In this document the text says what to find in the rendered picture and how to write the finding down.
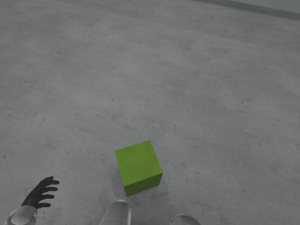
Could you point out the robot thigh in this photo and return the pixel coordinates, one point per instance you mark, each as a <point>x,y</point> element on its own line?
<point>119,213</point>
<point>184,220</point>

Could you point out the robot left forearm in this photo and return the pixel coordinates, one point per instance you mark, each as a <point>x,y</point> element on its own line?
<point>23,215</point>

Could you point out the robot left hand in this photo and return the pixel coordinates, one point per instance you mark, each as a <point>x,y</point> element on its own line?
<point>35,196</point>

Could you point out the left robot thigh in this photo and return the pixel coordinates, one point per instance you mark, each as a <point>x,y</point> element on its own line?
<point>119,213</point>

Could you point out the right robot thigh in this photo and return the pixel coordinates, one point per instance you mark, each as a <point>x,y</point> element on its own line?
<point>184,220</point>

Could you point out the carton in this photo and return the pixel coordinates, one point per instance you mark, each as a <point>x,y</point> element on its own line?
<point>139,167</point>

